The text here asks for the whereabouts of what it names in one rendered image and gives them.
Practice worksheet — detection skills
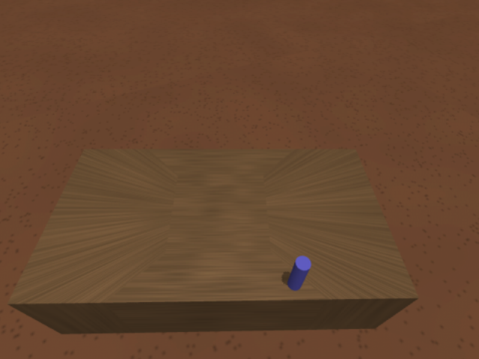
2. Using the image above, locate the can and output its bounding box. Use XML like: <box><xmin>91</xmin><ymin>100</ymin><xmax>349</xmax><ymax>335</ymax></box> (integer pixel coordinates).
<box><xmin>287</xmin><ymin>256</ymin><xmax>311</xmax><ymax>291</ymax></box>

